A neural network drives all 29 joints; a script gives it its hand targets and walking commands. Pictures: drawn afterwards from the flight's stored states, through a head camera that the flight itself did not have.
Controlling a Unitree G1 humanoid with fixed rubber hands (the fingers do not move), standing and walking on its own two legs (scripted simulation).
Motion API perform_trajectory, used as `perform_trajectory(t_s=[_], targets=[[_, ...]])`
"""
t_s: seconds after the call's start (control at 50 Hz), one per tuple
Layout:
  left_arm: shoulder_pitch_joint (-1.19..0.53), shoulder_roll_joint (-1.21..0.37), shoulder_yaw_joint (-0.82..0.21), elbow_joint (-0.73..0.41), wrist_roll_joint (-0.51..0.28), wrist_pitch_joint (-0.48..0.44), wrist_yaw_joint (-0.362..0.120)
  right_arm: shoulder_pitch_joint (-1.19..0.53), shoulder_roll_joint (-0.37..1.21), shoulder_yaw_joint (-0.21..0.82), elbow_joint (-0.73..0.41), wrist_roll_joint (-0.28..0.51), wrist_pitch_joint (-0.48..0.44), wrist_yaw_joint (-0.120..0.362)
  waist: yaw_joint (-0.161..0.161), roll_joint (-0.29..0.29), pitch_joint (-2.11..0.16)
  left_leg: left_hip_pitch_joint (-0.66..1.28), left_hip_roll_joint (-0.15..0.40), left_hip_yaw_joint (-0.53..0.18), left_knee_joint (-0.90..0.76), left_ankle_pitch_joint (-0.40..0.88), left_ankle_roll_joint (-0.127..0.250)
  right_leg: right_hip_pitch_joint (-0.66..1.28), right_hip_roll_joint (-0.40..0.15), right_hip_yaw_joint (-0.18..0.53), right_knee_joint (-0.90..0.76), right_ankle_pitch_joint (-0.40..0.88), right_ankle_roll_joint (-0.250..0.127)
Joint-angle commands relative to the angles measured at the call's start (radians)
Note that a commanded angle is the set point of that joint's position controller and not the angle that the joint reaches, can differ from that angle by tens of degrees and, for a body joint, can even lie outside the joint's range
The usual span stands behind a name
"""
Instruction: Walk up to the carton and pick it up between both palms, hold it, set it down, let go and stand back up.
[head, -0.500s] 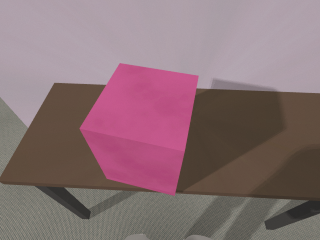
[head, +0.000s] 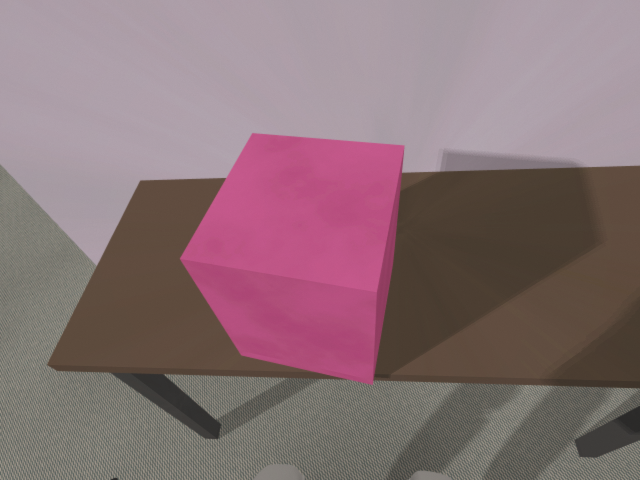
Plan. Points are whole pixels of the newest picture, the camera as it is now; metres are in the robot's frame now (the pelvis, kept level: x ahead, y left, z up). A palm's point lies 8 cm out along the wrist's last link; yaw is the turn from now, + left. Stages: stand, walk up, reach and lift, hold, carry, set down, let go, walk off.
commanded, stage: walk up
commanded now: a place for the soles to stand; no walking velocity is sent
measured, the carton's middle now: (313, 262) +0.39 +0.03 +0.04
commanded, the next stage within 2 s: reach and lift in 0.92 s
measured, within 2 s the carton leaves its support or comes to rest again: neither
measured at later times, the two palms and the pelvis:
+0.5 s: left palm out of the picture +0.07 +0.34 -0.11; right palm out of the picture +0.08 -0.27 -0.11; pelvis +0.01 +0.03 +0.00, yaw -1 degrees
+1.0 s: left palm out of the picture +0.08 +0.33 -0.11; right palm out of the picture +0.07 -0.28 -0.11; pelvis +0.00 +0.03 -0.01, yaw -1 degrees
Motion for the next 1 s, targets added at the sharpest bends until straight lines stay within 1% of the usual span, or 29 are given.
perform_trajectory(t_s=[0.0,0.02,0.04,0.06,0.08,0.1,0.16,0.2,0.24,0.28,0.32,0.34,0.36,0.38,0.4,0.44,0.46,0.5,0.54,0.6,0.66,0.7,0.74,0.78,0.82,0.86,0.9,0.92,0.98], targets=[[-0.122,0.295,0.085,-0.087,0.008,0.013,-0.021,0.137,-0.198,-0.101,0.061,-0.003,-0.076,0.005,-0.045,-0.241,-0.122,0.141,-0.018,0.168,-0.397,0.172,-0.067,-0.046,-0.129,0.117,-0.198,0.115,-0.137],[-0.122,0.264,0.076,-0.088,0.003,0.025,-0.023,0.193,-0.203,-0.107,0.085,-0.009,-0.084,-0.002,-0.063,-0.168,-0.137,0.199,-0.042,0.145,-0.459,0.206,-0.064,-0.082,-0.089,0.083,-0.070,0.087,-0.114],[-0.109,0.210,0.065,-0.092,-0.004,0.036,-0.025,0.196,-0.230,-0.113,0.093,-0.024,-0.092,-0.011,-0.059,-0.019,-0.116,0.185,0.036,-0.054,-0.568,0.168,-0.029,-0.145,-0.028,0.032,0.128,0.030,-0.067],[-0.101,0.166,0.053,-0.113,-0.012,0.047,-0.028,0.148,-0.308,-0.121,0.056,-0.032,-0.100,-0.018,-0.048,0.123,-0.079,0.147,0.236,-0.475,-0.689,0.129,0.048,-0.306,0.067,0.038,0.246,-0.155,-0.010],[-0.109,0.204,0.062,-0.107,-0.009,0.060,-0.021,0.089,-0.347,-0.121,0.032,-0.028,-0.101,-0.020,-0.031,0.025,-0.057,0.047,0.302,-0.570,-0.740,-0.038,0.120,-0.278,0.054,0.141,0.237,-0.203,-0.018],[-0.114,0.236,0.071,-0.092,-0.003,0.062,-0.022,0.016,-0.362,-0.117,0.025,-0.020,-0.101,-0.017,-0.030,0.023,-0.025,-0.019,0.315,-0.579,-0.756,-0.136,0.175,-0.242,0.039,0.164,0.232,-0.222,-0.014],[-0.049,0.238,0.076,-0.044,-0.005,0.054,-0.038,-0.037,-0.297,-0.105,0.007,-0.023,-0.102,-0.013,-0.003,0.066,-0.030,0.000,0.219,-0.365,-0.655,0.010,0.120,-0.170,0.020,0.147,0.119,-0.160,-0.022],[-0.043,0.233,0.086,-0.045,-0.001,0.052,-0.043,-0.020,-0.297,-0.101,0.004,-0.019,-0.104,-0.011,-0.011,0.103,-0.057,0.013,0.228,-0.363,-0.620,0.079,0.123,-0.140,0.036,0.139,0.090,-0.153,-0.023],[-0.035,0.233,0.089,-0.044,0.004,0.044,-0.043,-0.039,-0.299,-0.097,-0.007,-0.012,-0.103,-0.012,0.002,0.082,-0.077,0.024,0.225,-0.341,-0.566,0.180,0.124,-0.080,0.038,0.120,-0.027,-0.119,-0.031],[0.009,0.229,0.088,-0.017,0.004,0.025,-0.039,-0.081,-0.255,-0.074,-0.024,0.004,-0.096,-0.012,0.044,0.013,-0.116,-0.074,0.168,-0.202,-0.438,0.367,0.072,0.119,0.025,0.135,-0.219,0.105,-0.054],[0.053,0.295,0.102,0.003,0.014,0.004,-0.032,-0.063,-0.173,-0.055,-0.036,0.026,-0.095,-0.015,0.056,-0.164,-0.179,-0.162,0.021,0.030,-0.158,0.383,-0.030,0.253,-0.148,0.355,-0.322,0.274,-0.137],[0.019,0.298,0.094,-0.011,0.009,0.000,-0.032,-0.057,-0.175,-0.057,-0.034,0.026,-0.089,-0.017,0.040,-0.148,-0.173,-0.124,-0.009,0.098,-0.116,0.164,-0.040,0.192,-0.244,0.431,-0.344,0.313,-0.202],[-0.018,0.300,0.082,-0.022,0.005,0.001,-0.035,-0.046,-0.190,-0.065,-0.023,0.025,-0.088,-0.018,0.023,-0.160,-0.161,-0.074,-0.010,0.096,-0.109,-0.031,-0.033,0.135,-0.275,0.438,-0.333,0.349,-0.242],[-0.045,0.304,0.077,-0.027,0.007,0.003,-0.034,-0.023,-0.194,-0.065,-0.013,0.021,-0.092,-0.017,0.013,-0.187,-0.149,-0.058,-0.002,0.099,-0.134,-0.051,-0.026,0.116,-0.275,0.412,-0.317,0.390,-0.242],[-0.049,0.291,0.070,-0.022,0.006,0.005,-0.034,-0.016,-0.193,-0.065,-0.008,0.019,-0.097,-0.014,0.009,-0.179,-0.137,-0.027,-0.001,0.100,-0.190,-0.001,-0.027,0.094,-0.247,0.360,-0.296,0.437,-0.222],[-0.087,0.281,0.067,-0.043,0.000,0.011,-0.034,0.055,-0.203,-0.073,0.021,0.012,-0.112,-0.011,-0.020,-0.142,-0.179,0.095,0.025,0.084,-0.296,0.383,-0.014,0.054,-0.167,0.230,-0.184,0.504,-0.147],[-0.099,0.262,0.066,-0.052,-0.007,0.016,-0.035,0.070,-0.211,-0.076,0.026,0.010,-0.116,-0.012,-0.023,-0.129,-0.202,0.142,0.046,0.030,-0.324,0.513,0.008,0.025,-0.112,0.168,-0.121,0.488,-0.105],[-0.118,0.234,0.063,-0.067,-0.015,0.030,-0.037,0.065,-0.270,-0.082,0.016,0.007,-0.123,-0.018,-0.011,-0.038,-0.209,0.133,0.180,-0.229,-0.425,0.543,0.108,-0.041,-0.003,0.109,0.042,0.317,-0.046],[-0.102,0.210,0.059,-0.057,-0.014,0.042,-0.037,0.010,-0.306,-0.085,0.007,0.008,-0.123,-0.022,0.001,0.030,-0.149,0.085,0.255,-0.322,-0.474,0.546,0.192,-0.057,0.044,0.109,0.054,0.060,-0.032],[-0.051,0.236,0.066,-0.027,-0.003,0.028,-0.042,-0.050,-0.273,-0.073,-0.006,0.011,-0.118,-0.022,0.030,-0.016,-0.163,-0.005,0.182,-0.213,-0.419,0.531,0.106,0.085,0.000,0.144,-0.098,0.245,-0.055],[-0.023,0.284,0.079,-0.013,-0.001,0.016,-0.042,-0.065,-0.200,-0.057,-0.013,0.022,-0.109,-0.020,0.043,-0.131,-0.181,-0.066,0.016,0.032,-0.207,0.366,-0.012,0.160,-0.162,0.294,-0.260,0.312,-0.165],[-0.069,0.292,0.072,-0.032,-0.002,0.017,-0.040,-0.021,-0.198,-0.063,0.003,0.019,-0.102,-0.021,0.012,-0.144,-0.165,0.005,0.005,0.106,-0.181,0.236,-0.025,0.072,-0.232,0.332,-0.291,0.314,-0.217],[-0.102,0.279,0.065,-0.039,-0.003,0.022,-0.040,0.025,-0.198,-0.067,0.021,0.015,-0.108,-0.016,-0.009,-0.144,-0.157,0.083,0.014,0.087,-0.255,0.288,-0.012,0.002,-0.195,0.268,-0.253,0.317,-0.181],[-0.136,0.259,0.062,-0.055,-0.005,0.029,-0.043,0.062,-0.223,-0.074,0.029,0.008,-0.118,-0.016,-0.024,-0.127,-0.161,0.132,0.056,-0.001,-0.347,0.407,0.020,-0.041,-0.102,0.168,-0.159,0.292,-0.103],[-0.139,0.231,0.061,-0.061,-0.011,0.039,-0.046,0.049,-0.271,-0.076,0.025,0.006,-0.124,-0.018,-0.011,-0.022,-0.167,0.078,0.183,-0.235,-0.463,0.425,0.119,-0.039,0.008,0.114,0.008,0.182,-0.041],[-0.115,0.213,0.059,-0.049,-0.009,0.044,-0.046,-0.010,-0.302,-0.079,0.011,0.004,-0.124,-0.020,0.012,0.022,-0.132,0.021,0.238,-0.316,-0.513,0.393,0.179,-0.025,0.046,0.115,0.007,0.044,-0.032],[-0.068,0.223,0.064,-0.027,-0.003,0.035,-0.048,-0.064,-0.278,-0.069,0.001,0.007,-0.119,-0.018,0.041,-0.017,-0.142,-0.048,0.186,-0.232,-0.473,0.358,0.115,0.081,0.010,0.146,-0.118,0.115,-0.053],[-0.419,0.125,0.033,-0.318,0.040,0.274,-0.004,-0.415,-0.081,-0.177,0.161,-0.157,-0.274,0.042,-0.026,0.019,-0.100,-0.208,0.059,0.182,-0.333,0.101,-0.072,-0.084,0.071,0.014,-0.057,-0.058,-0.052],[-0.403,0.122,0.059,-0.380,0.071,0.424,0.020,-0.353,-0.145,-0.205,0.177,-0.153,-0.273,0.108,-0.033,0.017,-0.057,-0.324,0.095,0.182,-0.324,-0.043,-0.038,-0.009,0.090,-0.002,0.040,-0.084,-0.058]])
